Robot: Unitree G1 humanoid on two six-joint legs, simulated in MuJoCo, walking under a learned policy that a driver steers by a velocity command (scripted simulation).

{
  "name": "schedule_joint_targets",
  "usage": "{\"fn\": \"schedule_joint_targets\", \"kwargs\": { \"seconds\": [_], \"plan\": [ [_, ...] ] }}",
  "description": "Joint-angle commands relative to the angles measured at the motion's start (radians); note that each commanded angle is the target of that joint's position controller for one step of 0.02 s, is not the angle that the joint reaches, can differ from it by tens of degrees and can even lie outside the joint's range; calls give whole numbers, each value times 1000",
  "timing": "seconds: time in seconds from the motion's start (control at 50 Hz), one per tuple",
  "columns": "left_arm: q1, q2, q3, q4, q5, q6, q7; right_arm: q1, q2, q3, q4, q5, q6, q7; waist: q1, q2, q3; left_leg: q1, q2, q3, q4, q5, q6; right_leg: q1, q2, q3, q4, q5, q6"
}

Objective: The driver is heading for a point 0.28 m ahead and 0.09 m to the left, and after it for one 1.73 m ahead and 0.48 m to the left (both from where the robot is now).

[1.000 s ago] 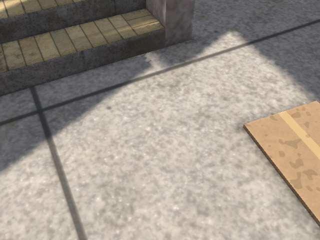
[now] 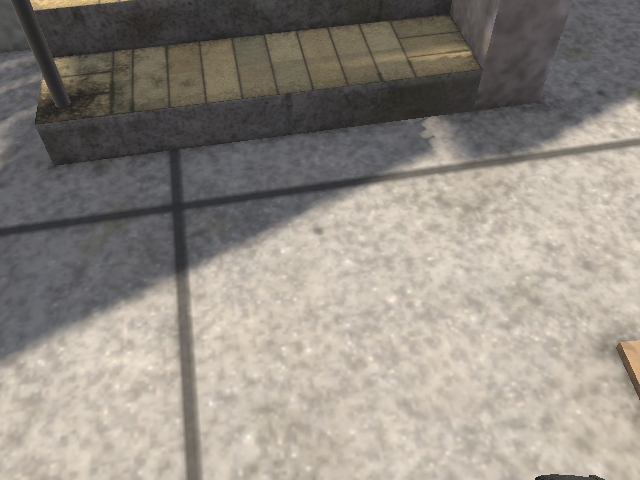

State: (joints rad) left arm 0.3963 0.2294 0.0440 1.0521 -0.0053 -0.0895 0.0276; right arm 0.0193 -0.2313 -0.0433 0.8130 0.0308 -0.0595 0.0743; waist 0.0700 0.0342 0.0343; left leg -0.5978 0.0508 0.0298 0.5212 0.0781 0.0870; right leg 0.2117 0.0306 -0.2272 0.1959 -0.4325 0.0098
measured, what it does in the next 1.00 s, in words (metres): walks ahead, turning left: left foot 0.03 m lower, then right foot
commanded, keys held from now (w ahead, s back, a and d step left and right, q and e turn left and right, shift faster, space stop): w+q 0.72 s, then w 0.28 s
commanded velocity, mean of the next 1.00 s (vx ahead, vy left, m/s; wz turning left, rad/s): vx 0.49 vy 0.00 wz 0.50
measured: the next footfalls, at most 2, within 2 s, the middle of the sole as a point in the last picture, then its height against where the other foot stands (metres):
left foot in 0.08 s outside the picture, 0.03 m lower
right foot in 0.52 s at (366, 430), level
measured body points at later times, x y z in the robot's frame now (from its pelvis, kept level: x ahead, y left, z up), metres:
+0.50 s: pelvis +0.33 +0.04 -0.02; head +0.37 +0.06 +0.43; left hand +0.51 +0.32 -0.09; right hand +0.43 -0.24 -0.13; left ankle +0.18 +0.10 -0.75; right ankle +0.54 -0.04 -0.73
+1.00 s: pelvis +0.58 +0.15 -0.01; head +0.61 +0.17 +0.44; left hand +0.43 +0.39 -0.14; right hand +0.90 +0.08 -0.09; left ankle +0.63 +0.32 -0.73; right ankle +0.53 -0.04 -0.75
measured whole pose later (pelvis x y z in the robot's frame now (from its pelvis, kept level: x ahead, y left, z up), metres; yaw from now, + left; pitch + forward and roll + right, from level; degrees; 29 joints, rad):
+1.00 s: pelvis +0.58 +0.15 -0.01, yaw +31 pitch +2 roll -2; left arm 0.36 0.30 0.07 0.89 -0.03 -0.08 -0.01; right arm 0.06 -0.25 -0.04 0.64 0.02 -0.05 0.04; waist 0.10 0.03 0.02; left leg -0.55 0.06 0.00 0.58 -0.12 0.05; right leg 0.04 -0.03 -0.16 0.27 -0.34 0.04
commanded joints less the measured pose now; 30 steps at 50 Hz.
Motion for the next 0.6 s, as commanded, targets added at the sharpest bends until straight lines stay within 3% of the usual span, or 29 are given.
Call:
{"fn": "schedule_joint_targets", "kwargs": {
  "seconds": [0.02, 0.04, 0.06, 0.08, 0.1, 0.12, 0.14, 0.16, 0.18, 0.2, 0.22, 0.26, 0.28, 0.34, 0.4, 0.46, 0.5, 0.52, 0.54, 0.56, 0.58, 0.6],
  "plan": [
    [9, 214, 51, -46, 1, 22, 11, -51, -115, -35, -98, 1, -14, 16, -71, -110, 33, 46, -72, 78, -6, -127, 56, 12, -311, 35, 202, 1111, -102],
    [5, 224, 55, -56, 8, 33, 12, 64, -155, -57, -72, 4, -8, 12, -127, -129, -42, 189, -107, 93, 15, -157, 78, -5, -305, 29, 360, 1204, -92],
    [-14, 224, 53, -70, 8, 37, 12, 220, -201, -85, -33, 6, -3, -3, -211, -123, -116, 431, -126, 76, -25, -128, 115, -129, -273, 12, 583, 1173, -67],
    [-11, 184, 38, -98, 23, 25, 7, 359, -251, -103, -2, -2, 10, -30, -244, -13, -215, 769, 9, -133, 41, -130, 163, -438, -218, 28, 903, 739, -35],
    [76, 39, -7, -147, 22, -16, -19, 332, -324, -112, -34, -7, 5, -36, -135, 236, -356, 1122, 279, -717, -31, -133, 396, -881, 21, 139, 1321, -156, 34],
    [-48, 125, 6, -192, -28, -68, -31, 418, -255, -94, -7, -14, 5, -35, -213, 100, -440, 1149, 294, -821, -185, -242, 390, -990, 5, 335, 1370, -144, 9],
    [-149, 162, 13, -233, -60, -86, -29, 381, -210, -86, -2, -16, -6, -39, -208, 68, -297, 1047, 251, -673, -207, -237, 320, -1048, -60, 340, 1315, -71, -27],
    [-185, 165, 13, -243, -44, -90, -18, 275, -177, -76, -25, -11, -20, -35, -147, -53, -162, 835, 202, -550, -231, -138, 274, -1018, -103, 326, 1202, 10, -31],
    [-181, 180, 23, -236, -19, -80, -7, 202, -147, -64, -49, -16, -27, -35, -101, -81, -117, 676, 173, -475, -247, -35, 256, -940, -133, 322, 1121, 51, -20],
    [-148, 185, 30, -233, -4, -65, -10, 164, -144, -59, -69, -28, -30, -38, -65, -83, -86, 556, 151, -437, -274, 29, 252, -860, -155, 333, 1069, 77, -7],
    [-125, 179, 35, -239, 6, -52, -11, 153, -154, -59, -73, -26, -31, -39, -38, -67, -66, 487, 133, -415, -292, 51, 247, -827, -165, 329, 1006, 89, 7],
    [-171, 145, 29, -272, 23, -39, -9, 173, -176, -64, -67, -15, -31, -56, -33, -42, -26, 364, 96, -333, -314, 127, 237, -799, -166, 297, 857, 158, 45],
    [-223, 133, 24, -296, 28, -37, -7, 189, -193, -68, -66, -17, -29, -67, -44, -24, -11, 321, 68, -296, -314, 159, 225, -790, -150, 276, 764, 225, 59],
    [-354, 95, 7, -341, 29, -42, -15, 248, -206, -75, -61, -8, -13, -85, -102, 8, -15, 265, -14, -223, -273, 103, 150, -698, -76, 240, 464, 507, 57],
    [-452, 105, 8, -392, 8, -45, -25, 330, -197, -73, -36, 0, -5, -86, -148, 37, -19, 313, 8, -295, -250, -37, 114, -659, -33, 253, 336, 609, 43],
    [-459, 158, 25, -415, 0, -53, -33, 349, -183, -71, -33, -1, 4, -96, -126, 64, -28, 459, 63, -397, -154, -66, 101, -676, -35, 301, 277, 497, 9],
    [-357, 189, 41, -395, 1, -63, -34, 324, -184, -72, -48, -8, 10, -100, -65, 90, -68, 503, 62, -423, -51, 68, 82, -566, -26, 287, 251, 412, -35],
    [-232, 218, 56, -374, 13, -68, -30, 305, -156, -60, -64, -14, 11, -95, 2, 73, -165, 466, 10, -389, 108, 110, 53, -367, -68, 308, 250, 423, -81],
    [-60, 275, 69, -361, 24, -63, -22, 308, -111, -41, -91, -34, 10, -91, 64, -31, -323, 324, -66, -300, 392, -86, 14, -86, -236, 473, 284, 375, -142],
    [-8, 318, 82, -322, 25, -49, -32, 486, -47, -21, -110, 4, 1, -84, -30, -415, -446, -42, -184, -223, 703, -688, -42, 220, -460, 971, 180, 138, -308],
    [-44, 205, 58, -352, 6, -43, -34, 468, -166, -38, -79, 19, 5, -88, -3, -267, -363, -155, -91, -248, 817, -653, -49, 167, -453, 1013, 132, -96, -269],
    [-99, 154, 45, -365, 1, -34, -29, 342, -219, -54, -100, 13, 10, -88, 25, -155, -212, -185, -58, -210, 828, -551, -58, 21, -407, 832, 110, -68, -219]
  ]
}}
Keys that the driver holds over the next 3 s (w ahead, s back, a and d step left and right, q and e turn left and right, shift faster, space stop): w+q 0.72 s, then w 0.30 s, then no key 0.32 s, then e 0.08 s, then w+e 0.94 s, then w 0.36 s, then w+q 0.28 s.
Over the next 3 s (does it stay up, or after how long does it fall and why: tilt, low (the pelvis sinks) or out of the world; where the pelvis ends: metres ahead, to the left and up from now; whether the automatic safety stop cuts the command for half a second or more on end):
stays up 1.41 0.44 0.02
